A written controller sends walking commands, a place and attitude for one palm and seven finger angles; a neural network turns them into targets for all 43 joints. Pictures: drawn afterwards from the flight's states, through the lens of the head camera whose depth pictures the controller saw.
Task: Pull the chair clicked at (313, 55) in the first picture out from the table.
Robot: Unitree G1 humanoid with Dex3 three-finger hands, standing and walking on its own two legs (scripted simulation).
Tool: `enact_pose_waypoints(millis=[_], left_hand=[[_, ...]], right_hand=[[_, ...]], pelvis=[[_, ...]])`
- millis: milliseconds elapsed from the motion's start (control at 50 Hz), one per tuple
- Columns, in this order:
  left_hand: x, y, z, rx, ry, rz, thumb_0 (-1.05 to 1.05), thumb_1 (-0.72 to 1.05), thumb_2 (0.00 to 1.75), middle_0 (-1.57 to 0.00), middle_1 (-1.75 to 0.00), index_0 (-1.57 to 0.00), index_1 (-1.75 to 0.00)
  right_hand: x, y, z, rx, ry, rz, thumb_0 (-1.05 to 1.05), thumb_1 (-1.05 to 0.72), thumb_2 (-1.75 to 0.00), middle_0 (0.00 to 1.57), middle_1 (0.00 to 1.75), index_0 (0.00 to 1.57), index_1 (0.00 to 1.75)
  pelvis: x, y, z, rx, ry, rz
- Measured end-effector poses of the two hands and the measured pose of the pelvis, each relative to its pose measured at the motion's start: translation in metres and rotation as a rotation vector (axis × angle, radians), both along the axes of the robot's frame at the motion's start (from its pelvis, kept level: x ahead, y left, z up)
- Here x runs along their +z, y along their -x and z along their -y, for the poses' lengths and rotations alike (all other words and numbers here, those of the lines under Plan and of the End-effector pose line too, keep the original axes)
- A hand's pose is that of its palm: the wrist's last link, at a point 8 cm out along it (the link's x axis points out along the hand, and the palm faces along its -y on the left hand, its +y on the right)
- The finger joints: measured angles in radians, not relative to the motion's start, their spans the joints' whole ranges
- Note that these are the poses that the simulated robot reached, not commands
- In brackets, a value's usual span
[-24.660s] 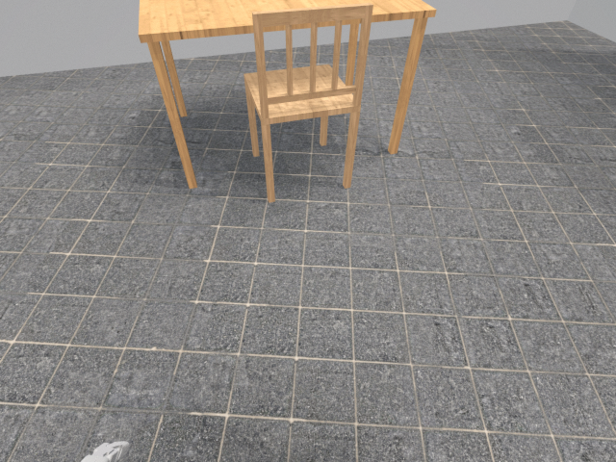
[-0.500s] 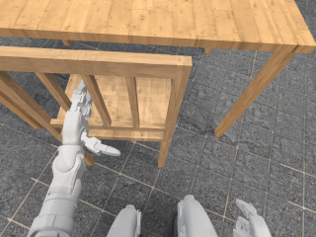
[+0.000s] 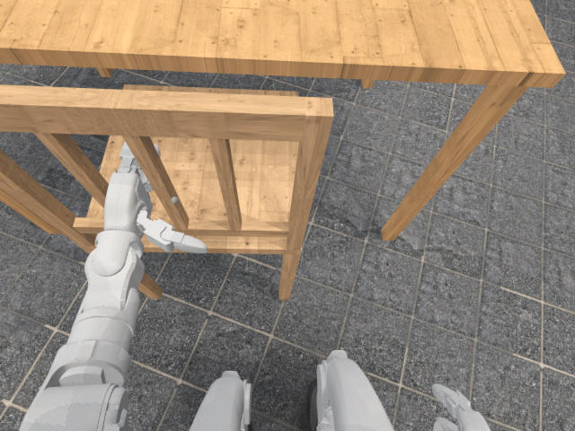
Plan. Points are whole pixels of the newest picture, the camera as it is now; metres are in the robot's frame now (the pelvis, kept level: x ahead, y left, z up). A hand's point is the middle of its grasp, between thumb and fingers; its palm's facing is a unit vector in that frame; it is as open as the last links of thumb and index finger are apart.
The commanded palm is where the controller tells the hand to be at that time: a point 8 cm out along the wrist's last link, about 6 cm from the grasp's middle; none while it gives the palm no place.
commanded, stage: push the fingers through the gap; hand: left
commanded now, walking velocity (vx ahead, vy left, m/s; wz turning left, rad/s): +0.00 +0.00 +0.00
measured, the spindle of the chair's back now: (163, 187) +0.45 +0.17 +0.01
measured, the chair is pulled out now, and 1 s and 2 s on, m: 0.00 0.00 0.04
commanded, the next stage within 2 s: hook a spindle and tug to test in 0.22 s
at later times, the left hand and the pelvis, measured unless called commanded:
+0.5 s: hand (175, 206) +0.41 +0.15 +0.01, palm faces -0.05 -1.00 -0.01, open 16.7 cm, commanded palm +0.39 +0.20 +0.02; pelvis +0.00 +0.01 +0.00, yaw +0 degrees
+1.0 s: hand (177, 205) +0.42 +0.14 +0.01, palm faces -0.01 -1.00 -0.03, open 9.4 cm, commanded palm +0.39 +0.19 +0.02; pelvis +0.00 +0.01 +0.00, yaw +0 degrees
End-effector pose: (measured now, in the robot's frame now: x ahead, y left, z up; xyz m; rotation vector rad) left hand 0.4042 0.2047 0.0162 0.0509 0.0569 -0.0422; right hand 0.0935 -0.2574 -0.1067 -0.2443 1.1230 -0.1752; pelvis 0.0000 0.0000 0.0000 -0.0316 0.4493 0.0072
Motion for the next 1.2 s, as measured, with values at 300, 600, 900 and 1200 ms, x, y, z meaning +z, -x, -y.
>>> enact_pose_waypoints(millis=[300,600,900,1200], left_hand=[[0.004,0.008,-0.01,0.025,0.003,0.042,-0.01,-0.5,0.3,-0.06,-0.08,-0.06,-0.08],[0.001,0.009,0.002,0.008,0.024,0.046,-0.01,-0.5,0.3,-0.17,-0.41,-0.17,-0.41],[-0.002,0.009,0.006,0.022,0.02,0.022,-0.01,-0.16,0.45,-0.41,-1.18,-0.4,-1.18],[0.0,0.012,0.007,0.032,0.018,0.01,0.01,0.63,0.78,-0.45,-1.41,-0.44,-1.43]], right_hand=[[0.003,-0.002,-0.003,0.014,0.01,0.014,0.01,-0.91,-0.89,0.2,0.3,0.2,0.3],[0.001,0.0,-0.013,0.009,-0.001,0.012,0.01,-0.91,-0.89,0.2,0.3,0.2,0.3],[-0.001,0.001,-0.011,0.005,-0.005,-0.004,0.01,-0.91,-0.89,0.2,0.3,0.2,0.3],[0.003,-0.01,-0.005,0.007,-0.009,0.008,0.01,-0.91,-0.89,0.2,0.3,0.2,0.3]], pelvis=[[0.0,0.003,-0.003,0.001,0.002,0.009],[-0.001,0.004,-0.01,-0.003,0.003,0.006],[0.0,0.003,-0.008,0.001,0.005,0.003],[0.004,-0.005,-0.003,0.001,0.001,0.005]])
